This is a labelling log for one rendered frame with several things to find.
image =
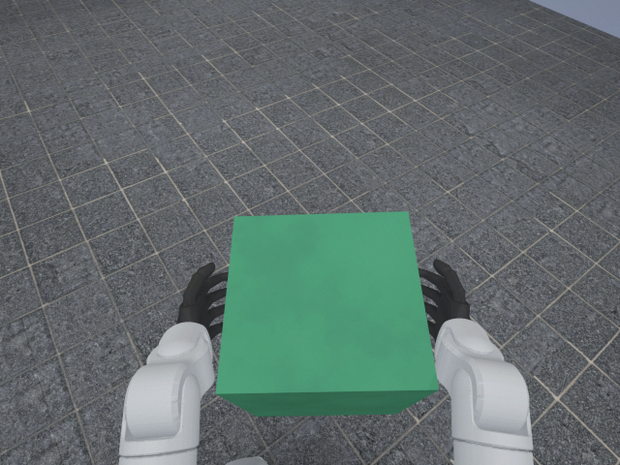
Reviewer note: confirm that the left robot hand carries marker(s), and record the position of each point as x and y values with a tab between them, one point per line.
196	300

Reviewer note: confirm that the carton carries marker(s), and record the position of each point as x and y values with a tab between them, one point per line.
324	316

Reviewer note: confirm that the robot right forearm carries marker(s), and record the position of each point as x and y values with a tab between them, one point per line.
489	398

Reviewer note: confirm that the robot left forearm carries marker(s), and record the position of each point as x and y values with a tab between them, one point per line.
161	415

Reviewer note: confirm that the right robot hand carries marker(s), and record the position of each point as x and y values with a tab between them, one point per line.
450	298

